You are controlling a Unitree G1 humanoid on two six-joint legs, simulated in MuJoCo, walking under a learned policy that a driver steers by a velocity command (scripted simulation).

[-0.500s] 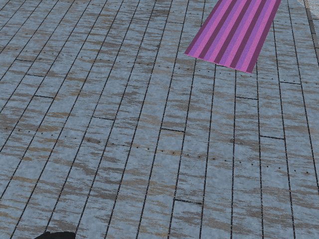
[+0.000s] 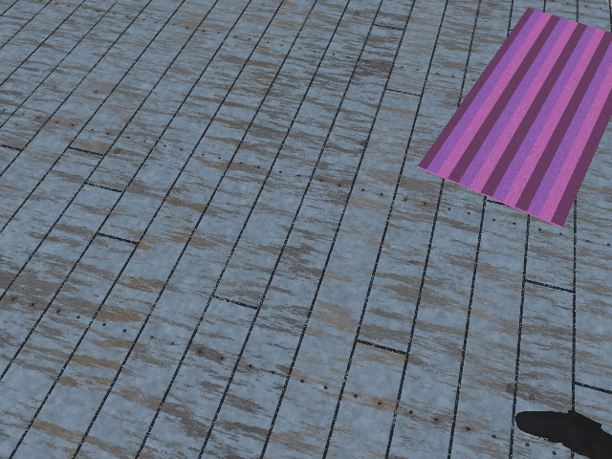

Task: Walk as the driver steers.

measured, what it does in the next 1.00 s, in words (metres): walks ahead, turning right: right foot, then left foot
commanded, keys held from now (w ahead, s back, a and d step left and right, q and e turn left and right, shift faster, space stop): e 0.48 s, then no key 0.52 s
